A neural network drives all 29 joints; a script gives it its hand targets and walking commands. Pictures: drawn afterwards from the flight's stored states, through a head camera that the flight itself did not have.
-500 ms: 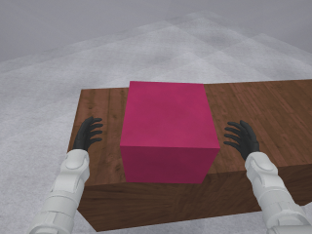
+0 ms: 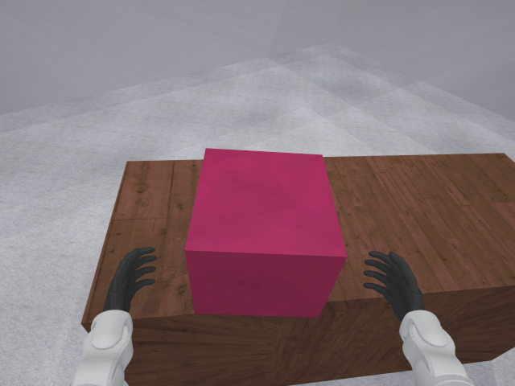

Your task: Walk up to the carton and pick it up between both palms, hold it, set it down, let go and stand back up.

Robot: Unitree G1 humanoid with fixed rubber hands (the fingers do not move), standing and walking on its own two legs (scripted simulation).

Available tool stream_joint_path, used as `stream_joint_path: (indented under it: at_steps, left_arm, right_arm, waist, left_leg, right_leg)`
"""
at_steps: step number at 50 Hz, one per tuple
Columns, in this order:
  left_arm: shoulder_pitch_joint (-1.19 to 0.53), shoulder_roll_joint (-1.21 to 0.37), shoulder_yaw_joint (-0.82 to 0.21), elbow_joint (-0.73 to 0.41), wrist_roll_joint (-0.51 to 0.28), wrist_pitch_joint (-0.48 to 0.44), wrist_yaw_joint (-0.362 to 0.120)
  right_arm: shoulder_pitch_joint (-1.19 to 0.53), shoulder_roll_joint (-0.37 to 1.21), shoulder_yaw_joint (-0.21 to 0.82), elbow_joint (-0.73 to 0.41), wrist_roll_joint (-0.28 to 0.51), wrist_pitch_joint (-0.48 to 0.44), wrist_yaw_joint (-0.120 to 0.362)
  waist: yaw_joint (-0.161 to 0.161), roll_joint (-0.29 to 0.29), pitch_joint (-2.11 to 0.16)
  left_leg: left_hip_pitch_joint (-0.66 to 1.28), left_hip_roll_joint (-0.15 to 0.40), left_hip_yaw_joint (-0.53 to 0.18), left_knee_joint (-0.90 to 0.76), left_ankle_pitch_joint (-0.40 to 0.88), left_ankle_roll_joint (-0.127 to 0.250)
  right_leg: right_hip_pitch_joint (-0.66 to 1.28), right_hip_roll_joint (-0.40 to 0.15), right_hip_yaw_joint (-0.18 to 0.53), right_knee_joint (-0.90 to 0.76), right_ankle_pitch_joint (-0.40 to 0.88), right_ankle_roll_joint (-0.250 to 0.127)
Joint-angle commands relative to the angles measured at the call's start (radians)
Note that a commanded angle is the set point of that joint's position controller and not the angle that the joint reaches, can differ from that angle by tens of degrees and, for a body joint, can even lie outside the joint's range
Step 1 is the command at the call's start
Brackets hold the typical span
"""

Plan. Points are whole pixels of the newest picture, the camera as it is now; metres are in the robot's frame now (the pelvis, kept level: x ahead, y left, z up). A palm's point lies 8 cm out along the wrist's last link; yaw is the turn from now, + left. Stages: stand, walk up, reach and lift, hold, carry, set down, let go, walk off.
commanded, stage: set down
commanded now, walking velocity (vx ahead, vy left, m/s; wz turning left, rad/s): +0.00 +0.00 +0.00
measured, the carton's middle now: (261, 231) +0.45 +0.01 -0.03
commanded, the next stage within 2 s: let go in 1.64 s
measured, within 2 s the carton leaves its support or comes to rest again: neither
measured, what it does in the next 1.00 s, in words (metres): stands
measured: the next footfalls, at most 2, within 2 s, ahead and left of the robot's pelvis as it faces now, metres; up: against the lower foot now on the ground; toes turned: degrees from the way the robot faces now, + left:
none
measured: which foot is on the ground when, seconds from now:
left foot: down 0.00-1.00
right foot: down 0.00-1.00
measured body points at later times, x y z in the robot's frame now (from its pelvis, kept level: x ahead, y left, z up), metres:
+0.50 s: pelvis +0.01 +0.00 +0.00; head +0.00 +0.02 +0.45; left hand +0.21 +0.23 -0.05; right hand +0.22 -0.23 -0.04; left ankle +0.05 +0.11 -0.74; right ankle -0.04 -0.07 -0.74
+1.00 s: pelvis +0.02 +0.01 +0.00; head +0.01 +0.01 +0.45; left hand +0.21 +0.24 -0.06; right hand +0.20 -0.22 -0.06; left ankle +0.05 +0.11 -0.74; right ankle -0.04 -0.07 -0.74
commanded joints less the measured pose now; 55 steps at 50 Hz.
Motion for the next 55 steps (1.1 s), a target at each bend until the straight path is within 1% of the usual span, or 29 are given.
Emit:
stream_joint_path:
  at_steps: [1, 2, 3, 5, 7, 9, 11, 14, 15, 16, 20, 23, 26, 28, 30, 33, 36, 38, 39, 40, 41, 42, 44, 45, 47, 48, 49, 54, 55]
  left_arm:
    - [-0.205, 0.103, 0.02, -0.123, -0.007, -0.123, -0.013]
    - [-0.153, 0.107, 0.029, -0.116, -0.005, -0.135, -0.012]
    - [-0.208, 0.115, 0.006, -0.138, -0.035, -0.152, -0.013]
    - [-0.201, 0.122, 0.001, -0.134, -0.048, -0.176, -0.005]
    - [-0.094, 0.095, -0.031, -0.126, -0.059, -0.203, -0.005]
    - [-0.094, 0.1, -0.011, -0.078, -0.058, -0.207, -0.019]
    - [-0.004, 0.087, 0.021, -0.048, -0.037, -0.221, -0.029]
    - [0.008, 0.069, 0.019, -0.013, -0.029, -0.238, -0.048]
    - [0.074, 0.078, 0.054, -0.017, -0.015, -0.249, -0.05]
    - [0.085, 0.076, 0.057, -0.002, -0.003, -0.255, -0.053]
    - [0.077, 0.076, 0.037, -0.049, 0.02, -0.283, -0.037]
    - [0.038, 0.064, -0.017, -0.129, 0.0, -0.297, -0.006]
    - [0.021, 0.083, -0.027, -0.125, 0.005, -0.294, 0.011]
    - [0.021, 0.084, -0.049, -0.101, -0.004, -0.279, 0.015]
    - [0.045, 0.068, -0.057, -0.085, -0.004, -0.259, 0.016]
    - [0.141, 0.072, -0.029, -0.026, 0.005, -0.224, -0.003]
    - [0.2, 0.087, 0.025, -0.027, 0.027, -0.185, -0.037]
    - [0.198, 0.113, 0.054, -0.057, 0.04, -0.171, -0.054]
    - [0.189, 0.097, 0.046, -0.031, 0.038, -0.15, -0.061]
    - [0.19, 0.098, 0.04, -0.077, 0.032, -0.15, -0.061]
    - [0.192, 0.087, 0.044, -0.071, 0.042, -0.139, -0.063]
    - [0.194, 0.077, 0.034, -0.05, 0.043, -0.121, -0.068]
    - [0.197, 0.077, 0.037, -0.11, 0.042, -0.117, -0.061]
    - [0.2, 0.054, 0.016, -0.024, 0.074, -0.076, -0.064]
    - [0.186, 0.075, 0.036, -0.126, 0.053, -0.073, -0.062]
    - [0.21, 0.068, 0.028, -0.082, 0.08, -0.047, -0.064]
    - [0.2, 0.067, 0.036, -0.117, 0.069, -0.034, -0.068]
    - [0.248, 0.092, 0.049, -0.166, 0.083, 0.0, -0.068]
    - [0.252, 0.084, 0.049, -0.144, 0.091, 0.016, -0.07]
  right_arm:
    - [-0.158, -0.128, -0.06, -0.128, -0.012, -0.096, -0.013]
    - [-0.12, -0.121, -0.042, -0.134, -0.006, -0.109, -0.015]
    - [-0.149, -0.123, -0.063, -0.178, -0.019, -0.123, -0.019]
    - [-0.151, -0.122, -0.056, -0.196, -0.02, -0.137, -0.02]
    - [-0.058, -0.107, -0.045, -0.18, -0.011, -0.166, -0.013]
    - [-0.056, -0.122, -0.047, -0.169, -0.031, -0.184, -0.02]
    - [0.003, -0.105, -0.022, -0.148, -0.016, -0.208, -0.024]
    - [0.024, -0.095, 0.001, -0.092, -0.015, -0.252, -0.03]
    - [0.066, -0.097, 0.018, -0.111, -0.009, -0.274, -0.031]
    - [0.067, -0.09, 0.027, -0.093, 0.001, -0.285, -0.03]
    - [0.105, -0.084, 0.012, -0.078, -0.01, -0.318, -0.016]
    - [0.126, -0.071, -0.009, -0.081, -0.016, -0.324, 0.005]
    - [0.118, -0.084, -0.023, -0.089, -0.037, -0.309, 0.013]
    - [0.116, -0.077, -0.031, -0.07, -0.049, -0.294, 0.012]
    - [0.128, -0.073, -0.033, -0.07, -0.052, -0.287, 0.012]
    - [0.199, -0.075, 0.005, -0.061, -0.06, -0.279, -0.002]
    - [0.236, -0.079, 0.018, -0.093, -0.075, -0.283, -0.032]
    - [0.238, -0.075, 0.004, -0.081, -0.085, -0.284, -0.049]
    - [0.211, -0.079, 0.004, -0.092, -0.095, -0.277, -0.053]
    - [0.23, -0.063, 0.004, -0.117, -0.101, -0.278, -0.056]
    - [0.229, -0.06, 0.011, -0.097, -0.103, -0.272, -0.055]
    - [0.228, -0.06, 0.003, -0.104, -0.11, -0.262, -0.056]
    - [0.252, -0.051, -0.002, -0.118, -0.11, -0.251, -0.052]
    - [0.239, -0.062, 0.012, -0.028, -0.133, -0.214, -0.05]
    - [0.24, -0.038, -0.007, -0.128, -0.127, -0.201, -0.054]
    - [0.255, -0.03, 0.007, -0.072, -0.132, -0.179, -0.055]
    - [0.252, -0.027, -0.005, -0.108, -0.139, -0.17, -0.054]
    - [0.285, -0.02, -0.029, -0.156, -0.181, -0.149, -0.063]
    - [0.281, -0.025, -0.031, -0.14, -0.195, -0.143, -0.065]
  waist:
    - [-0.021, 0.057, -0.172]
    - [-0.002, 0.052, -0.164]
    - [-0.028, 0.034, -0.204]
    - [-0.014, 0.013, -0.192]
    - [-0.032, 0.002, -0.195]
    - [-0.034, -0.008, -0.196]
    - [-0.003, -0.034, -0.165]
    - [-0.013, -0.037, -0.115]
    - [0.009, -0.046, -0.114]
    - [0.01, -0.047, -0.089]
    - [0.012, 0.021, -0.039]
    - [-0.009, 0.083, -0.016]
    - [-0.019, 0.098, -0.036]
    - [-0.022, 0.089, -0.001]
    - [-0.023, 0.081, -0.023]
    - [0.001, 0.02, -0.065]
    - [-0.001, -0.035, -0.092]
    - [0.003, -0.011, -0.059]
    - [-0.008, -0.03, -0.043]
    - [-0.002, -0.032, -0.038]
    - [-0.003, -0.001, -0.018]
    - [-0.008, -0.009, 0.007]
    - [0.006, 0.028, 0.033]
    - [-0.009, 0.047, 0.1]
    - [0.004, 0.041, 0.056]
    - [-0.002, 0.062, 0.098]
    - [0.001, 0.063, 0.057]
    - [0.005, 0.07, 0.019]
    - [0.001, 0.051, 0.019]
  left_leg:
    - [0.257, -0.009, -0.127, 0.033, 0.121, 0.01]
    - [0.262, -0.012, -0.131, 0.035, 0.118, 0.01]
    - [0.233, -0.015, -0.127, 0.041, 0.111, 0.013]
    - [0.207, -0.014, -0.127, 0.045, 0.091, 0.016]
    - [0.252, -0.009, -0.14, 0.059, 0.142, 0.01]
    - [0.216, -0.011, -0.136, 0.062, 0.136, 0.011]
    - [0.226, -0.015, -0.133, 0.058, 0.167, 0.015]
    - [0.224, -0.013, -0.131, 0.05, 0.171, 0.013]
    - [0.25, -0.012, -0.137, 0.058, 0.206, 0.011]
    - [0.254, -0.012, -0.136, 0.058, 0.204, 0.013]
    - [0.286, -0.005, -0.133, 0.063, 0.15, -0.004]
    - [0.291, 0.004, -0.126, 0.067, 0.075, -0.022]
    - [0.281, 0.005, -0.132, 0.066, -0.014, -0.019]
    - [0.261, 0.006, -0.13, 0.062, -0.085, -0.016]
    - [0.26, 0.006, -0.13, 0.064, -0.051, -0.016]
    - [0.278, -0.009, -0.117, 0.075, 0.053, -0.004]
    - [0.307, -0.018, -0.107, 0.068, 0.137, 0.004]
    - [0.315, -0.022, -0.102, 0.055, 0.146, 0.002]
    - [0.335, -0.016, -0.105, 0.046, 0.161, 0.002]
    - [0.34, -0.019, -0.101, 0.045, 0.186, 0.001]
    - [0.347, -0.017, -0.097, 0.043, 0.184, -0.005]
    - [0.365, -0.013, -0.104, 0.04, 0.189, -0.007]
    - [0.398, -0.01, -0.1, 0.037, 0.183, -0.022]
    - [0.403, -0.007, -0.1, 0.03, 0.174, -0.025]
    - [0.418, -0.008, -0.101, 0.028, 0.175, -0.023]
    - [0.429, -0.006, -0.098, 0.029, 0.173, -0.024]
    - [0.433, -0.004, -0.101, 0.028, 0.165, -0.028]
    - [0.461, -0.007, -0.092, 0.033, 0.219, -0.023]
    - [0.463, -0.006, -0.09, 0.039, 0.251, -0.024]
  right_leg:
    - [-0.169, -0.08, 0.135, -0.086, 0.235, 0.071]
    - [-0.168, -0.083, 0.136, -0.081, 0.223, 0.07]
    - [-0.154, -0.083, 0.137, -0.075, 0.233, 0.072]
    - [-0.157, -0.087, 0.144, -0.051, 0.234, 0.073]
    - [-0.166, -0.077, 0.135, -0.052, 0.256, 0.063]
    - [-0.127, -0.079, 0.138, -0.04, 0.293, 0.071]
    - [-0.11, -0.08, 0.142, -0.032, 0.335, 0.075]
    - [-0.095, -0.075, 0.139, -0.024, 0.379, 0.08]
    - [-0.087, -0.074, 0.137, -0.026, 0.388, 0.078]
    - [-0.1, -0.07, 0.137, -0.034, 0.377, 0.078]
    - [-0.188, -0.07, 0.13, -0.058, 0.216, 0.044]
    - [-0.252, -0.068, 0.129, -0.054, 0.104, 0.023]
    - [-0.278, -0.075, 0.131, -0.048, 0.019, 0.016]
    - [-0.286, -0.084, 0.134, -0.049, -0.043, 0.011]
    - [-0.267, -0.085, 0.141, -0.042, 0.002, 0.008]
    - [-0.187, -0.085, 0.141, -0.036, 0.16, 0.03]
    - [-0.122, -0.08, 0.143, -0.039, 0.323, 0.051]
    - [-0.11, -0.081, 0.137, -0.046, 0.357, 0.058]
    - [-0.116, -0.074, 0.126, -0.056, 0.365, 0.057]
    - [-0.12, -0.068, 0.121, -0.057, 0.375, 0.062]
    - [-0.12, -0.07, 0.124, -0.058, 0.366, 0.056]
    - [-0.159, -0.067, 0.117, -0.08, 0.347, 0.052]
    - [-0.183, -0.064, 0.112, -0.091, 0.278, 0.043]
    - [-0.198, -0.059, 0.107, -0.111, 0.245, 0.03]
    - [-0.194, -0.065, 0.109, -0.116, 0.244, 0.035]
    - [-0.208, -0.068, 0.108, -0.124, 0.232, 0.029]
    - [-0.189, -0.066, 0.102, -0.126, 0.215, 0.026]
    - [-0.166, -0.064, 0.093, -0.12, 0.275, 0.032]
    - [-0.169, -0.061, 0.094, -0.117, 0.313, 0.031]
